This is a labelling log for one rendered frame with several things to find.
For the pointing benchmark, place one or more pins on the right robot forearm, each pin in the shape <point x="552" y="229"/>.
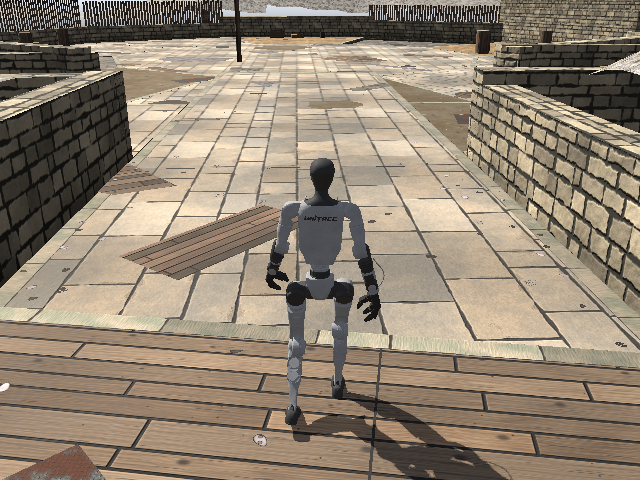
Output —
<point x="368" y="273"/>

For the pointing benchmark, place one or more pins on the left robot forearm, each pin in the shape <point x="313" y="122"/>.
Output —
<point x="274" y="260"/>

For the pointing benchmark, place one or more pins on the robot right upper arm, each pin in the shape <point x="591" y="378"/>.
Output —
<point x="352" y="212"/>

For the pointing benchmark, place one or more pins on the left robot hand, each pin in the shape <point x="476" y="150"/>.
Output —
<point x="279" y="275"/>

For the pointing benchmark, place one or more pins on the right robot shin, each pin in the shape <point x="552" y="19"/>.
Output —
<point x="339" y="355"/>

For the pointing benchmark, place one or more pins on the robot left foot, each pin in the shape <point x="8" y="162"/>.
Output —
<point x="292" y="416"/>

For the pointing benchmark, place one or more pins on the right robot hand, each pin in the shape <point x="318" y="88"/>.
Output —
<point x="373" y="307"/>

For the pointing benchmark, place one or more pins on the robot left upper arm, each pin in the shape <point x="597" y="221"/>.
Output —
<point x="289" y="211"/>

